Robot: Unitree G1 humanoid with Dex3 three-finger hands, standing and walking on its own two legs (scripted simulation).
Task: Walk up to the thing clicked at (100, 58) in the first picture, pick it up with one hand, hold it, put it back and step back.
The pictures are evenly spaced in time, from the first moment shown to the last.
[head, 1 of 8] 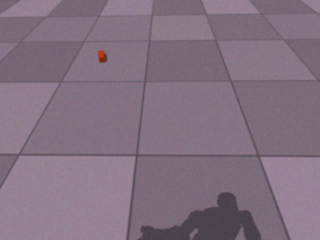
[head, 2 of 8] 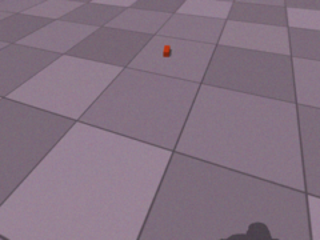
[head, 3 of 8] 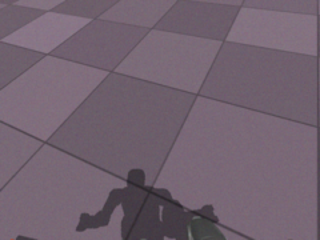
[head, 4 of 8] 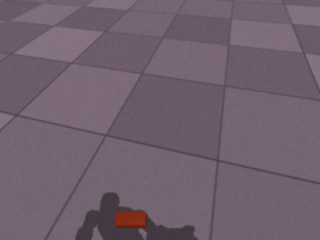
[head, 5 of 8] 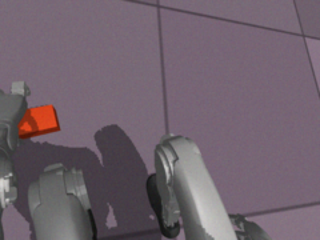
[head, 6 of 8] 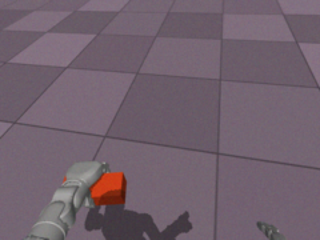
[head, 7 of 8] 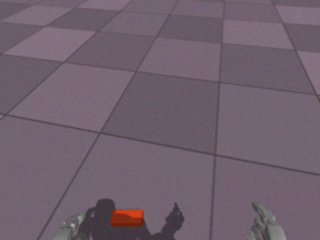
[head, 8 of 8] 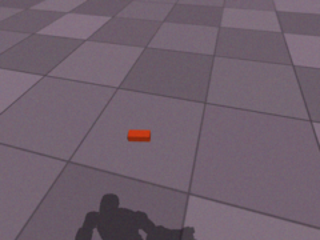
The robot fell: no
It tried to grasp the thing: yes
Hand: left
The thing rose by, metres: 0.67
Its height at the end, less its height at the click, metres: +0.00
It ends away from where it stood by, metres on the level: 0.01
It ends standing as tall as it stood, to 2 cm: yes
